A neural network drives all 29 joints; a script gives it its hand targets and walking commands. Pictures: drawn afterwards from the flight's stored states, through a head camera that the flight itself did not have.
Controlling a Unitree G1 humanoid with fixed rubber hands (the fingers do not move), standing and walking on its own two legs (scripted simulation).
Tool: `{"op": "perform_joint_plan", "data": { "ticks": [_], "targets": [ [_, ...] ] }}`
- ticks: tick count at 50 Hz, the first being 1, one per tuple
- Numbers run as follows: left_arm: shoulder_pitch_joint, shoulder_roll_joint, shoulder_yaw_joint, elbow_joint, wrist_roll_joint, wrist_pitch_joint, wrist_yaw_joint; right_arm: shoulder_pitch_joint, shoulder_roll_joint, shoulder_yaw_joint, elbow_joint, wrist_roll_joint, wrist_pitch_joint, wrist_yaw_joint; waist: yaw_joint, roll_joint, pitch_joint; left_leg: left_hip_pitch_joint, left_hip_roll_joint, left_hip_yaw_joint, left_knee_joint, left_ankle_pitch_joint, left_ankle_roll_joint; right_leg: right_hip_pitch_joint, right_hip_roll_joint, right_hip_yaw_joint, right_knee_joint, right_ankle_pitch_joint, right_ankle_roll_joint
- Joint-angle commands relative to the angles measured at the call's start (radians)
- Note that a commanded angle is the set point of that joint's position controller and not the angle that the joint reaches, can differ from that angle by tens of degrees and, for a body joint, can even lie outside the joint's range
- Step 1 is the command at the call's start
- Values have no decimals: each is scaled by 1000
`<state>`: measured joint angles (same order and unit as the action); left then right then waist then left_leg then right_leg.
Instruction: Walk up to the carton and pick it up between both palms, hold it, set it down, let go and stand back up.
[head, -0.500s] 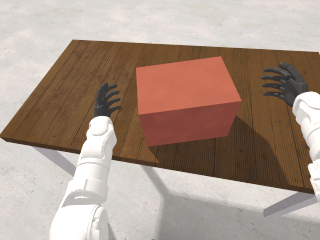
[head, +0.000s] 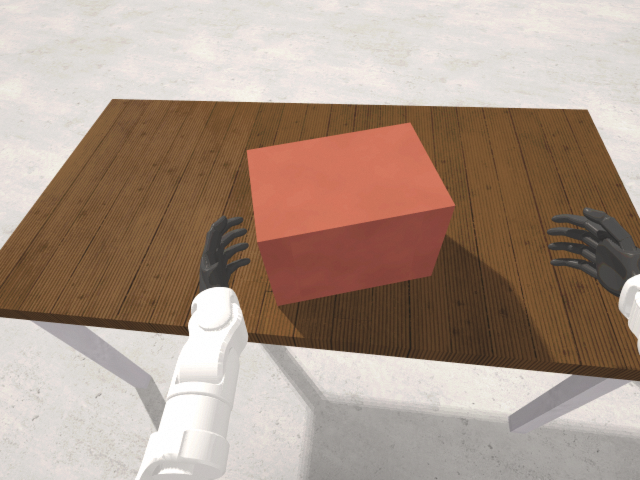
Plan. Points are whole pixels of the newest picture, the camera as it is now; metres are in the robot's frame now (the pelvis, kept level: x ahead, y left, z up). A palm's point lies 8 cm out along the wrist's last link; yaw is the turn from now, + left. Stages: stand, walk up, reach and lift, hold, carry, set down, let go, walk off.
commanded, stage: set down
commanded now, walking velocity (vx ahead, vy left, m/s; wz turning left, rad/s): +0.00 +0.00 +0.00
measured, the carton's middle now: (342, 215) +0.53 +0.07 -0.04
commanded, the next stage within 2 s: none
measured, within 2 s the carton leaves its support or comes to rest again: neither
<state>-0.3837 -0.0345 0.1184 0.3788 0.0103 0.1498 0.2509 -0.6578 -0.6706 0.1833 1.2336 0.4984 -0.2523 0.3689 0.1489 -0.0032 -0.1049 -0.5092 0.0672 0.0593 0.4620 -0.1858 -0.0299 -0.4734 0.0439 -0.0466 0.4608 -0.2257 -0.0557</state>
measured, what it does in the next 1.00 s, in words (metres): stands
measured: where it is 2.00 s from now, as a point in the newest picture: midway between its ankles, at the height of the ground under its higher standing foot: outside the picture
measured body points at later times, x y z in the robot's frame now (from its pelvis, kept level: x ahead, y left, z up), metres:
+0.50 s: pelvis +0.01 +0.01 +0.00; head +0.08 +0.01 +0.44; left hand +0.30 +0.20 +0.00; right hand +0.34 -0.31 +0.00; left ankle +0.01 +0.14 -0.74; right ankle -0.01 -0.08 -0.74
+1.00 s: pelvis +0.02 +0.01 +0.00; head +0.07 +0.00 +0.44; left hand +0.27 +0.20 -0.03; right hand +0.30 -0.31 -0.03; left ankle +0.01 +0.14 -0.74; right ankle -0.01 -0.08 -0.74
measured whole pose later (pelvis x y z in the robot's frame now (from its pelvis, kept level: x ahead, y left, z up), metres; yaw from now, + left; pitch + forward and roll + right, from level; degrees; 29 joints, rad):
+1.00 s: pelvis +0.02 +0.01 +0.00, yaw -1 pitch +9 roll +0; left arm 0.03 -0.01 0.02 0.38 -0.02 -0.11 0.23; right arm -0.22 -0.61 0.19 1.18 0.55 -0.53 0.37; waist 0.09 0.00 -0.05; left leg -0.42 0.06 0.07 0.52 -0.26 -0.03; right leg -0.40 0.04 -0.02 0.52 -0.29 -0.05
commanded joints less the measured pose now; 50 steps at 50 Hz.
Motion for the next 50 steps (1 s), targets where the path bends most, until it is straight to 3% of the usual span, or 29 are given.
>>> {"op": "perform_joint_plan", "data": {
  "ticks": [1, 4, 10, 16, 21, 32, 50],
  "targets": [
    [-113, 48, 5, -133, 13, -82, -8, -181, -199, -19, -114, 27, -93, -7, -22, -140, -339, 131, -63, -39, 39, 208, 24, 271, -28, 142, 0, 408, 25],
    [-90, 54, -11, -181, 3, -129, 5, -132, -199, -15, -156, 48, -128, -7, -32, -129, -377, 149, -64, -41, 63, 217, 23, 258, -23, 147, 10, 407, 26],
    [44, 40, -31, -194, 14, -160, -8, -7, -231, -3, -145, 81, -178, -6, -59, -115, -381, 213, -59, -53, 75, 308, 17, 266, -10, 135, 21, 550, 28],
    [124, 18, -47, -164, 13, -180, -5, 57, -235, -16, -119, 80, -223, 6, -57, -142, -299, 253, -55, -55, 69, 272, 22, 186, 6, 116, -10, 413, 11],
    [139, 18, -61, -178, 15, -213, 18, 84, -237, -24, -112, 88, -252, 22, -45, -132, -279, 279, -47, -58, 75, 231, 24, 115, 12, 111, -19, 283, -2],
    [212, 34, -81, -118, -7, -248, 5, 190, -210, -34, -46, 88, -279, 19, -57, -87, -230, 297, -53, -58, 75, 146, 21, 45, -6, 118, -14, 189, -16],
    [358, 51, -86, -91, -24, -283, -35, 349, -163, -30, -117, 44, -294, -12, -71, -136, -179, 298, -73, -44, 73, 180, 10, 160, -12, 120, -7, 327, -4]
  ]
}}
